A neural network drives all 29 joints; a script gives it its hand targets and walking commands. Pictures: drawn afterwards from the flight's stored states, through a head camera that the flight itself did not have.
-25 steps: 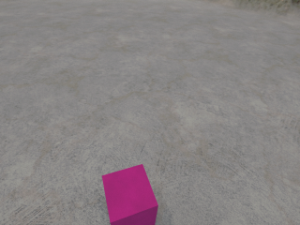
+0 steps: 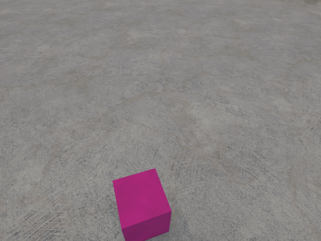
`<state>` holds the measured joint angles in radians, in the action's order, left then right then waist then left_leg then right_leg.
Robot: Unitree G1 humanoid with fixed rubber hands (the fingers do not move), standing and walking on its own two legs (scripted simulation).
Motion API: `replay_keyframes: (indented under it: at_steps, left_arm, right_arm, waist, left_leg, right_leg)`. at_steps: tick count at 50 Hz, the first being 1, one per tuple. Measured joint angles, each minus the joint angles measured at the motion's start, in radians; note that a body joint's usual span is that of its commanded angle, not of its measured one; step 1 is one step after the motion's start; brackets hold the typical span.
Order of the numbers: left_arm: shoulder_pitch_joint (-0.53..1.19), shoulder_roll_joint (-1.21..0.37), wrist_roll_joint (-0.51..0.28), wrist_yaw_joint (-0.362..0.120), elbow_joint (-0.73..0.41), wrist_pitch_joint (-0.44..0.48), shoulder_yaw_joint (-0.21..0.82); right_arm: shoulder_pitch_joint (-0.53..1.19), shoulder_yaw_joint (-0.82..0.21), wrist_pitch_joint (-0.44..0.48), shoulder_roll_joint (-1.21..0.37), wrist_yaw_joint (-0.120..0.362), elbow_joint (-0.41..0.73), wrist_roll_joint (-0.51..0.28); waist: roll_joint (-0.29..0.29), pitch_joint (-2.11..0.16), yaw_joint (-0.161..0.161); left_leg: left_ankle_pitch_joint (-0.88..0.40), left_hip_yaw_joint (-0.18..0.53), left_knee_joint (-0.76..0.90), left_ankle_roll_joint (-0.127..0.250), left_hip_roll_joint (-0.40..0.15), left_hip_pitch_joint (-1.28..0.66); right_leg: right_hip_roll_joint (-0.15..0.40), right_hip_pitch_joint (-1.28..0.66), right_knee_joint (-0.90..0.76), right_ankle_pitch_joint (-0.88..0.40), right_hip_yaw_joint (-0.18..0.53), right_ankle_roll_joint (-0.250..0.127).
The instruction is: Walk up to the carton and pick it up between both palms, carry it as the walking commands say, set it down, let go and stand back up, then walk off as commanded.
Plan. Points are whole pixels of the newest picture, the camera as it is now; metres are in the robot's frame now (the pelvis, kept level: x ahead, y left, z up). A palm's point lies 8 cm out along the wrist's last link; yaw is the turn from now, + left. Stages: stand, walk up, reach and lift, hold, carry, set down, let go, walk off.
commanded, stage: stand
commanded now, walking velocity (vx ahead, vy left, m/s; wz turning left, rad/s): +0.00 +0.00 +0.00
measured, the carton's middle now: (141, 206) +0.47 +0.12 -0.63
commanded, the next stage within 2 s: walk off in 0.52 s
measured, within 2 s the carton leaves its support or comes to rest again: neither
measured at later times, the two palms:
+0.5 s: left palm out of the picture +0.04 +0.28 -0.12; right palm out of the picture +0.05 -0.29 -0.12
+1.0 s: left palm out of the picture +0.03 +0.29 -0.13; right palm out of the picture +0.08 -0.24 -0.14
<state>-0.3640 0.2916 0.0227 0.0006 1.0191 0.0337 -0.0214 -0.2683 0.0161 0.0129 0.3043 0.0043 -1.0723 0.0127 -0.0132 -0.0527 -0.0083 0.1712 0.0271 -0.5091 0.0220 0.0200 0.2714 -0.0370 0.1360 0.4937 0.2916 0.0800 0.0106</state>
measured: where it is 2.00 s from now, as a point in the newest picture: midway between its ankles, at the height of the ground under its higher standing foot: outside the picture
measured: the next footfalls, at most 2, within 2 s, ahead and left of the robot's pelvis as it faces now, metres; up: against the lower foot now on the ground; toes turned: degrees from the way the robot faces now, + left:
left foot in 1.12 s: +0.08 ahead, +0.23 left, +0.00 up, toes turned +23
right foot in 1.40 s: +0.11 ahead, +0.07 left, +0.00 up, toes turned +22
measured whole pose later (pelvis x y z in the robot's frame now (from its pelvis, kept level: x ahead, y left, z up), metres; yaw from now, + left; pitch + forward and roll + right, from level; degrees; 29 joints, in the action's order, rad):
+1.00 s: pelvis +0.02 +0.03 -0.01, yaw +11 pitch -1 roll -1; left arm -0.19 0.22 0.02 0.04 1.01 -0.02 -0.01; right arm -0.26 0.03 -0.08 0.30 0.02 -1.11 0.03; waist -0.03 0.02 0.01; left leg 0.44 -0.02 -0.97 -0.06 -0.01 0.48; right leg 0.09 0.13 0.53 0.38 -0.08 0.06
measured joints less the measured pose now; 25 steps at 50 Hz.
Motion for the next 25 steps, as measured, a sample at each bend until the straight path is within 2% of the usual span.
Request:
replay_keyframes:
  at_steps: [25]
  left_arm:
    - [0.121, 0.019, -0.012, 0.0, 0.055, -0.012, 0.003]
  right_arm:
    - [0.062, -0.022, 0.006, 0.012, -0.007, -0.044, -0.008]
  waist:
    - [0.01, 0.054, -0.004]
  left_leg:
    - [-0.015, 0.015, 0.049, -0.005, 0.004, -0.033]
  right_leg:
    - [0.005, -0.041, -0.061, -0.018, -0.009, -0.003]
